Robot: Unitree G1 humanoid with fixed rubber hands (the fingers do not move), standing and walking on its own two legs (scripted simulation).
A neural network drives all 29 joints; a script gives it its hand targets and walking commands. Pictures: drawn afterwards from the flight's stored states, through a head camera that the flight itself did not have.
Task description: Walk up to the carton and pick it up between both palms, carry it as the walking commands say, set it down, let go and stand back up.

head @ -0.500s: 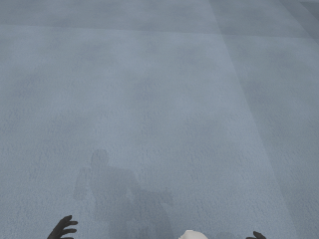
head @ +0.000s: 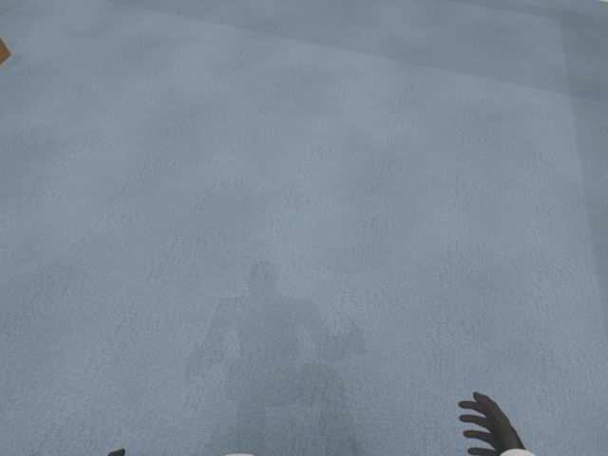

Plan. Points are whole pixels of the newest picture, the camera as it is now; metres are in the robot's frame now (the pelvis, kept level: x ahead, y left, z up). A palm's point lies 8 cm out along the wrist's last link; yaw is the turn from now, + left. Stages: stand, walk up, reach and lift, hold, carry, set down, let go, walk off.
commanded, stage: walk up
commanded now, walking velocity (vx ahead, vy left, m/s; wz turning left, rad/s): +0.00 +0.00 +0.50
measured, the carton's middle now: out of the picture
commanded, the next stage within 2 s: none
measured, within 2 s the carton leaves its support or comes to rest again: neither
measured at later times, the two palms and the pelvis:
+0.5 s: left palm out of the picture +0.00 +0.32 -0.08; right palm (465, 404) +0.21 -0.22 -0.11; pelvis +0.04 +0.02 +0.01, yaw +14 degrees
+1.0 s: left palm out of the picture +0.21 +0.48 -0.11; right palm (327, 312) +0.34 -0.02 -0.10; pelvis +0.21 +0.21 +0.01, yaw +28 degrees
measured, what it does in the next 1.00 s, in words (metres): walks ahead, turning left: right foot, then left foot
